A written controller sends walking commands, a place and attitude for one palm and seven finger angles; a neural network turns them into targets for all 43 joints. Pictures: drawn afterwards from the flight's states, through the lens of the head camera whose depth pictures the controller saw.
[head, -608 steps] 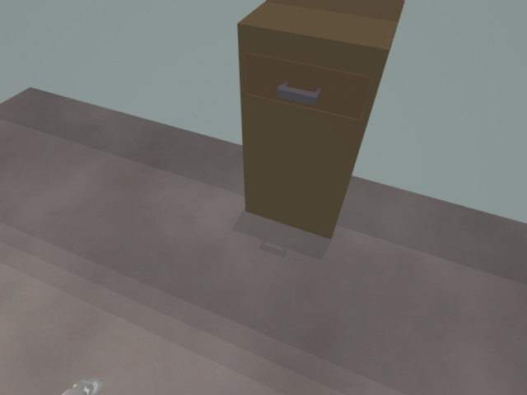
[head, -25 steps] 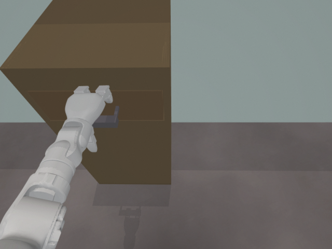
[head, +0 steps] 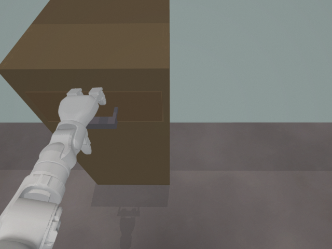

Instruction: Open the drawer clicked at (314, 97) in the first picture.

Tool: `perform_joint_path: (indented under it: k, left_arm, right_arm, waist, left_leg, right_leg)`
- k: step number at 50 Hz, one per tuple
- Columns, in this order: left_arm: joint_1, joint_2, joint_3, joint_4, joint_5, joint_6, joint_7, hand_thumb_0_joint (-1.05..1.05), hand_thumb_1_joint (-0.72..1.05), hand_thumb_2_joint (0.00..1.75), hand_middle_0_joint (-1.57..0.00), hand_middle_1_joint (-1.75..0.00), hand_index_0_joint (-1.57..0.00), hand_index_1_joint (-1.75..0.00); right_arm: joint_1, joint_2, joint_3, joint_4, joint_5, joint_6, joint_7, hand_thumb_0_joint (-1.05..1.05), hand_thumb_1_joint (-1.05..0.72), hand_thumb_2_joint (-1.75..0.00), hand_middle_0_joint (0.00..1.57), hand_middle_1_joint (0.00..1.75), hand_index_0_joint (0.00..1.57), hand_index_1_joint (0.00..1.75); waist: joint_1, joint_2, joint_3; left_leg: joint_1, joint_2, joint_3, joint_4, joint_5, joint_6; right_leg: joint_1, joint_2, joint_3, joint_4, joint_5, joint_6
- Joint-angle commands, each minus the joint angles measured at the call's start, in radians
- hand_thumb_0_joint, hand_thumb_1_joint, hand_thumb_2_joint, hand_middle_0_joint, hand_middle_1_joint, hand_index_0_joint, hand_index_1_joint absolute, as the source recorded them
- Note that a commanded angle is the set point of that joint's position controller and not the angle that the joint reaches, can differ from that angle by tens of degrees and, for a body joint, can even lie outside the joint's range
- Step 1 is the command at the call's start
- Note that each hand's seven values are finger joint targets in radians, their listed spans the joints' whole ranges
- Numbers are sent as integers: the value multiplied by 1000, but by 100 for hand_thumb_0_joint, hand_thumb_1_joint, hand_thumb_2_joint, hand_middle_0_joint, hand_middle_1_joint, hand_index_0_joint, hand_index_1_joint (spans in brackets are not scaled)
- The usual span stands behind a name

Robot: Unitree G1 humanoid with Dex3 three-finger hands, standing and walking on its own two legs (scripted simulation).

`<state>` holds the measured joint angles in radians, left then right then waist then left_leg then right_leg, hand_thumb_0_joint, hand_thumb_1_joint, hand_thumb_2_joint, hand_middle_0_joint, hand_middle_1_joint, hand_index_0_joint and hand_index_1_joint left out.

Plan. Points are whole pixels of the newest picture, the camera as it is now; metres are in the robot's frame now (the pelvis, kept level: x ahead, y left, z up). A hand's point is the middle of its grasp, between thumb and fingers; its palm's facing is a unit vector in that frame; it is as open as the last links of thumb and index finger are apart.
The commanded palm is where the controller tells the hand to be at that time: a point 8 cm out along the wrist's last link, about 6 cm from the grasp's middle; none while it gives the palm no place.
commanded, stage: move the hooked fingers above the handle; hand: left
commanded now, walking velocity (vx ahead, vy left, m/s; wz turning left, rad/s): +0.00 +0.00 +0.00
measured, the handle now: (97, 116) +0.49 +0.22 -0.02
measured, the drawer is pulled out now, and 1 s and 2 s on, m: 0.00 0.00 0.00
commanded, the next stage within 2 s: lower the fingers behind the handle in 0.18 s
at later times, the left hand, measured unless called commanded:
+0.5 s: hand (86, 126) +0.42 +0.22 +0.02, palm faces -0.08 -0.04 -1.00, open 13.8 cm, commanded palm +0.41 +0.23 +0.08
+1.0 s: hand (93, 130) +0.43 +0.22 -0.01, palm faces -0.06 -0.04 -1.00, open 13.8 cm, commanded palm +0.41 +0.22 +0.05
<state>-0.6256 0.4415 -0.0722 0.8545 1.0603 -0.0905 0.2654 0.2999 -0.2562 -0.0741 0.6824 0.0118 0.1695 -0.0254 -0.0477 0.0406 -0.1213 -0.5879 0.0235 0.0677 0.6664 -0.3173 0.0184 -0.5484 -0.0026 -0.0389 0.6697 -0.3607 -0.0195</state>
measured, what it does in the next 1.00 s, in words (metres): stands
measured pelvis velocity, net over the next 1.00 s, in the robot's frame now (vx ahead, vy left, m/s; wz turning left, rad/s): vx -0.01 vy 0.00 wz -0.01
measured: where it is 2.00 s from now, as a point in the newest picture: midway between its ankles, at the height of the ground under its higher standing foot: outside the picture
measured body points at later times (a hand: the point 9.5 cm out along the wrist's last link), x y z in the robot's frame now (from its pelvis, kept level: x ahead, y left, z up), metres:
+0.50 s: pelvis +0.01 +0.00 +0.00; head +0.07 -0.01 +0.44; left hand +0.42 +0.22 +0.08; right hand +0.07 -0.27 -0.14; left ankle +0.00 +0.11 -0.72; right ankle -0.03 -0.11 -0.72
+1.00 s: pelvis -0.01 +0.00 -0.01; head +0.07 +0.00 +0.43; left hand +0.43 +0.22 +0.05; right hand +0.03 -0.27 -0.15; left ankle +0.00 +0.11 -0.72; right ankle -0.03 -0.11 -0.72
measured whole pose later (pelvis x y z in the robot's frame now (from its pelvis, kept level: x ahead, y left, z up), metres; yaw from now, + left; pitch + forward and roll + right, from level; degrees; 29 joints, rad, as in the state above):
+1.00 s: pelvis -0.01 +0.00 -0.01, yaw -1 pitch +18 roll -1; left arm -0.63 0.43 -0.04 0.95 1.10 -0.11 0.36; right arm 0.32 -0.24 -0.08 0.69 -0.01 0.17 -0.02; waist -0.07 0.04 -0.15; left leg -0.73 0.03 0.07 0.78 -0.36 0.02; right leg -0.69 0.00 -0.03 0.77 -0.39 -0.02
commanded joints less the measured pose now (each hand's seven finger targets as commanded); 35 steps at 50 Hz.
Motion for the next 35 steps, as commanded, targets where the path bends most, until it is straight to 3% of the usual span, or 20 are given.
perform_joint_path:
  k: [1,2,4,6,9,12,13,14,17,18,21,23,25,27,29,30,33,35]
  left_arm:
    - [-454,209,61,-210,-11,10,46,0,-50,30,-30,-120,-30,-120]
    - [-466,210,60,-213,-14,8,41,0,-50,30,-30,-120,-30,-120]
    - [-438,243,91,-204,-11,9,38,0,-50,30,-30,-120,-30,-120]
    - [-419,204,59,-178,-14,20,30,0,-50,30,-30,-120,-30,-120]
    - [-418,258,94,-151,-11,26,21,0,-50,30,-30,-120,-30,-120]
    - [-405,267,110,-217,-12,0,12,0,-50,30,-30,-120,-30,-120]
    - [-396,260,106,-253,-13,-12,13,0,-50,30,-30,-120,-30,-120]
    - [-365,216,80,-256,-19,-15,11,0,-50,30,-30,-120,-30,-120]
    - [-300,198,82,-184,-26,-10,9,0,-50,30,-30,-120,-30,-120]
    - [-310,196,73,-181,-22,-8,10,0,-50,30,-30,-120,-30,-120]
    - [-367,217,78,-222,-11,-20,26,0,-50,30,-30,-120,-30,-120]
    - [-388,243,102,-261,-3,-43,42,0,-50,30,-30,-120,-30,-120]
    - [-370,222,99,-266,-3,-56,58,0,-50,30,-30,-120,-30,-120]
    - [-349,243,127,-222,-2,-52,76,0,-50,30,-30,-120,-30,-120]
    - [-365,204,88,-175,0,-33,87,0,-50,30,-30,-120,-30,-120]
    - [-370,236,109,-154,9,-22,95,0,-50,30,-30,-120,-30,-120]
    - [-422,221,90,-187,18,-20,103,0,-50,30,-30,-120,-30,-120]
    - [-406,184,64,-148,15,-13,101,0,-50,30,-30,-120,-30,-120]
  right_arm:
    - [53,-137,-48,-86,-1,-25,-10,0,-90,-90,20,30,20,30]
    - [55,-138,-47,-84,-1,-25,-10,0,-90,-90,20,30,20,30]
    - [52,-139,-47,-85,-3,-23,-12,0,-90,-90,20,30,20,30]
    - [42,-136,-42,-87,-1,-21,-12,0,-90,-90,20,30,20,30]
    - [39,-142,-35,-93,1,-17,-16,0,-90,-90,20,30,20,30]
    - [41,-140,-39,-104,-5,-16,-18,0,-90,-90,20,30,20,30]
    - [38,-135,-43,-108,-6,-16,-16,0,-90,-90,20,30,20,30]
    - [35,-129,-46,-109,-7,-16,-12,0,-90,-90,20,30,20,30]
    - [40,-137,-45,-93,-4,-10,-5,0,-90,-90,20,30,20,30]
    - [41,-138,-42,-94,-3,-9,-4,0,-90,-90,20,30,20,30]
    - [43,-139,-45,-91,-7,-10,-7,0,-90,-90,20,30,20,30]
    - [45,-135,-51,-88,-12,-11,-9,0,-90,-90,20,30,20,30]
    - [48,-129,-55,-80,-14,-15,-7,0,-90,-90,20,30,20,30]
    - [51,-134,-54,-70,-16,-15,-7,0,-90,-90,20,30,20,30]
    - [53,-133,-52,-65,-12,-17,-5,0,-90,-90,20,30,20,30]
    - [52,-138,-51,-62,-11,-17,-7,0,-90,-90,20,30,20,30]
    - [63,-137,-56,-64,-15,-21,-6,0,-90,-90,20,30,20,30]
    - [64,-134,-55,-62,-15,-19,-6,0,-90,-90,20,30,20,30]
  waist:
    - [-14,5,-365]
    - [-22,-5,-370]
    - [-6,-4,-383]
    - [-13,-21,-339]
    - [-8,-41,-311]
    - [11,-22,-398]
    - [17,14,-422]
    - [13,20,-401]
    - [-1,-61,-319]
    - [1,-56,-302]
    - [-5,-40,-326]
    - [0,-1,-386]
    - [1,16,-393]
    - [-2,-12,-375]
    - [-18,-28,-333]
    - [-18,-32,-324]
    - [-19,20,-411]
    - [-30,11,-379]
  left_leg:
    - [280,-47,-31,-21,366,32]
    - [288,-45,-35,-18,380,33]
    - [290,-45,-32,-17,400,32]
    - [268,-45,-27,-20,380,32]
    - [229,-48,-23,-28,346,34]
    - [264,-48,-27,-18,427,33]
    - [291,-46,-27,-13,456,32]
    - [302,-45,-26,-10,476,31]
    - [252,-41,-27,-8,443,31]
    - [234,-44,-26,-15,411,31]
    - [234,-47,-27,-9,386,33]
    - [261,-47,-31,5,411,32]
    - [271,-46,-34,18,436,28]
    - [244,-45,-39,26,431,28]
    - [209,-46,-35,24,366,28]
    - [194,-45,-33,24,348,30]
    - [236,-45,-38,36,369,28]
    - [231,-42,-42,41,369,26]
  right_leg:
    - [111,45,25,-65,363,-20]
    - [113,44,24,-64,371,-20]
    - [124,45,24,-58,394,-19]
    - [116,44,20,-65,387,-17]
    - [131,40,27,-71,379,-16]
    - [176,40,28,-52,442,-19]
    - [171,41,31,-48,458,-19]
    - [157,42,25,-49,463,-19]
    - [133,45,20,-58,446,-16]
    - [125,43,20,-59,425,-16]
    - [121,42,27,-56,413,-17]
    - [121,43,31,-40,420,-19]
    - [103,45,27,-29,426,-20]
    - [92,48,23,-23,418,-21]
    - [61,48,21,-29,376,-19]
    - [54,48,24,-30,364,-19]
    - [53,49,26,-16,366,-20]
    - [24,52,17,-13,354,-21]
